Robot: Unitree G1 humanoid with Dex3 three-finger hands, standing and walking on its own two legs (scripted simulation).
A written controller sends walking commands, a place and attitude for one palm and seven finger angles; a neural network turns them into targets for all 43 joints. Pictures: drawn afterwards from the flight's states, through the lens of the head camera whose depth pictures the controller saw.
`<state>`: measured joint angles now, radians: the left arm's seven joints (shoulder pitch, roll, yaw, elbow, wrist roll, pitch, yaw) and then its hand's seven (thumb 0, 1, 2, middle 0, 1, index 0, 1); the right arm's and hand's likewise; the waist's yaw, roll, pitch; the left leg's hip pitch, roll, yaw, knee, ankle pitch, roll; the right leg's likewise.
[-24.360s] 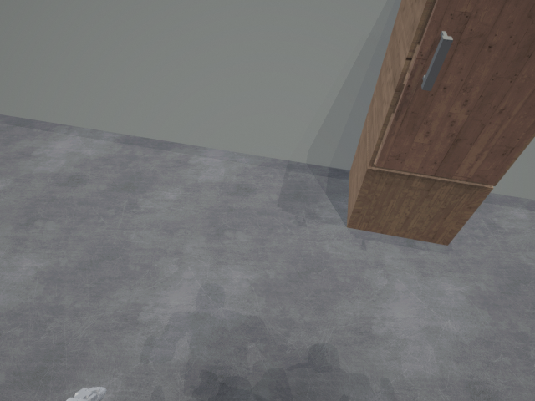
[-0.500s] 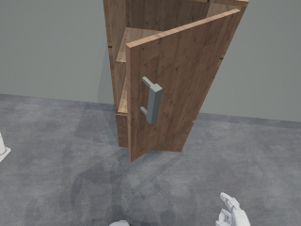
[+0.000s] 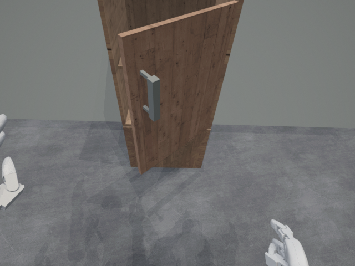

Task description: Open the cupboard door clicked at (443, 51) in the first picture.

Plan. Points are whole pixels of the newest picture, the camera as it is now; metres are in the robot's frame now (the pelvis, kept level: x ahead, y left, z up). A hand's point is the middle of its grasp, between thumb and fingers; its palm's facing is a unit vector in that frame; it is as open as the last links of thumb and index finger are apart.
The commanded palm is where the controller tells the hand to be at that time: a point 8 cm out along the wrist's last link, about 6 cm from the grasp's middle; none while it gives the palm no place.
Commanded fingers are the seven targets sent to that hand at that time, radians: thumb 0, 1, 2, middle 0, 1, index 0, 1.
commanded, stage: stop stepping back and stand still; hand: left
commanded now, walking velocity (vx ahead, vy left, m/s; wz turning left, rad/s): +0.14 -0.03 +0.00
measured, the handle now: (149, 96) +0.53 +0.11 +0.09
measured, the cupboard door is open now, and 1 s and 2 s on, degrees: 41 41 41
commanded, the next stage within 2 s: let the arm hang, fingers relaxed in 0.98 s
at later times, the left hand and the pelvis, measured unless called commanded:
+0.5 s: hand out of the picture +0.14 +0.27 +0.16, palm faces +0.42 -0.78 -0.47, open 7.4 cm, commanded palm +0.08 +0.31 +0.18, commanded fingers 0.00 0.90 0.90 -0.20 -0.30 -0.20 -0.30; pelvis -0.05 +0.01 +0.00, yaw +2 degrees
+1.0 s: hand out of the picture +0.12 +0.29 +0.16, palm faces +0.42 -0.77 -0.47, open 7.4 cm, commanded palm +0.06 +0.33 +0.18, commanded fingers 0.00 0.90 0.90 -0.20 -0.30 -0.20 -0.30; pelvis -0.07 +0.02 +0.01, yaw +3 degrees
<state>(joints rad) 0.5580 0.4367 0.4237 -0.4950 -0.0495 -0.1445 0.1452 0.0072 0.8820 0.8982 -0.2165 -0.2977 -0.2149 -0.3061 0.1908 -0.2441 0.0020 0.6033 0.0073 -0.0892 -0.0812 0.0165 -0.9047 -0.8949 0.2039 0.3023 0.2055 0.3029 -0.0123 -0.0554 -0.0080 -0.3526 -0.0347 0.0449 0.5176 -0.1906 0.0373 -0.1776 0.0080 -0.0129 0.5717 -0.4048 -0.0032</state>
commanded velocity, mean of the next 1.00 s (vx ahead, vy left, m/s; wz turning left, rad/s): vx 0.05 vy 0.00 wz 0.00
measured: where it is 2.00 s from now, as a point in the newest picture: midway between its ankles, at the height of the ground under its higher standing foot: outside the picture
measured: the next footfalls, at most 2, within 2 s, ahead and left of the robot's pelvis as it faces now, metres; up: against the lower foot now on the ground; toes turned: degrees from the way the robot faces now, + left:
left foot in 0.28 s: +0.01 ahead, +0.13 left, +0.00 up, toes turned +4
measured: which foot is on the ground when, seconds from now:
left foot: down 0.00-0.10, up 0.12-0.26, down 0.28-1.00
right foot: down 0.00-1.00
